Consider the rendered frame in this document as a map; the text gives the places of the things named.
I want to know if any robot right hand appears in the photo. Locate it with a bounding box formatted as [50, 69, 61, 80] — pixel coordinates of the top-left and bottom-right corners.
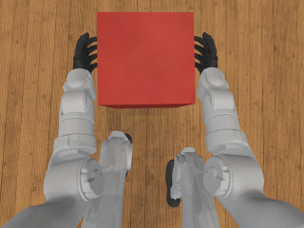
[194, 32, 219, 75]

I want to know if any left robot shin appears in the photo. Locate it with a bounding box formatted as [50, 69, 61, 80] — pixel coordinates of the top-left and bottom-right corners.
[100, 130, 128, 155]

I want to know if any robot left forearm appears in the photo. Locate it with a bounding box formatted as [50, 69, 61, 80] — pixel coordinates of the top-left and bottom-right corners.
[43, 68, 97, 194]

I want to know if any robot left hand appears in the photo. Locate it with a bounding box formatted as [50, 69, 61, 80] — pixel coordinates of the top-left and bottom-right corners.
[73, 32, 98, 73]

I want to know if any robot left upper arm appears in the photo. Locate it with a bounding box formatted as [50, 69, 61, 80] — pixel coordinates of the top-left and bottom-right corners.
[1, 157, 105, 228]

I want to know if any robot right upper arm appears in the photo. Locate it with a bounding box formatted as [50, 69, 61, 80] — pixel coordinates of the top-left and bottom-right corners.
[202, 153, 304, 228]

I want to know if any robot right forearm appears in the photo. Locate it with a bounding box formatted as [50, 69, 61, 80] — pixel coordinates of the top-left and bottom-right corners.
[197, 67, 264, 184]

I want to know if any right robot foot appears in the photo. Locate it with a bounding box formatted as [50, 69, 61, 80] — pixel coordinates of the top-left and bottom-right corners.
[165, 160, 181, 208]

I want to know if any carton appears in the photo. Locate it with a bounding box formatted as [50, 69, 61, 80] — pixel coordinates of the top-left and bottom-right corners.
[96, 11, 196, 109]

